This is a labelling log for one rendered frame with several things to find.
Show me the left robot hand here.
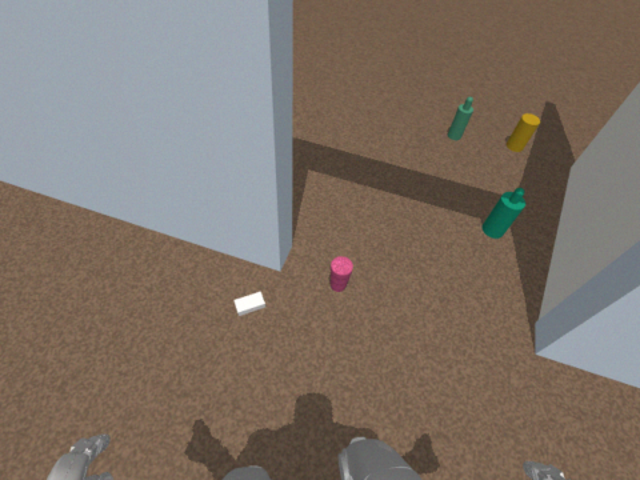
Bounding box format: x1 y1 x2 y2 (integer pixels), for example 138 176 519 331
47 434 114 480

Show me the right robot hand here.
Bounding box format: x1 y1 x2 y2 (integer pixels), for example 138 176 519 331
523 461 571 480

